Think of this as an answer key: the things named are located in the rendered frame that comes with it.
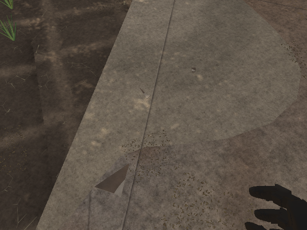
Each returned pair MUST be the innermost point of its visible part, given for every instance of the right robot hand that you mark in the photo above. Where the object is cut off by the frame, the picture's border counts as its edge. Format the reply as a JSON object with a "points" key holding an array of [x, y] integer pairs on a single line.
{"points": [[294, 218]]}

